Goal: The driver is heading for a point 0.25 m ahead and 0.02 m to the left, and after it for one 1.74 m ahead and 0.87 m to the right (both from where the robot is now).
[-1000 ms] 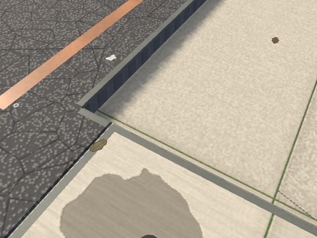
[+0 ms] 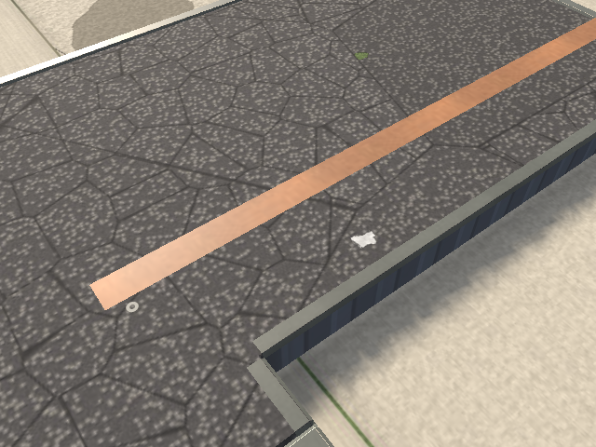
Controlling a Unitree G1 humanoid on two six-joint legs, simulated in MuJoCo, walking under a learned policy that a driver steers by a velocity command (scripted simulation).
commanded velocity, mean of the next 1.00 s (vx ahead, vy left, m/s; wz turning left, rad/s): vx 0.49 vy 0.00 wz -0.30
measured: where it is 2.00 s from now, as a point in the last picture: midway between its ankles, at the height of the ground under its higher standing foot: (311, 314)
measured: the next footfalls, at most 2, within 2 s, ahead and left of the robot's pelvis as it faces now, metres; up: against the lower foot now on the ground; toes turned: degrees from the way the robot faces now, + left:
right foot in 0.38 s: +0.36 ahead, -0.15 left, +0.00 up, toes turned -5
left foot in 0.86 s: +0.70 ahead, +0.01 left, -0.08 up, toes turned -20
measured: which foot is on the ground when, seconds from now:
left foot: down 0.00-0.44, up 0.46-0.84, down 0.86-1.00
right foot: up 0.00-0.36, down 0.38-0.92, up 0.94-1.00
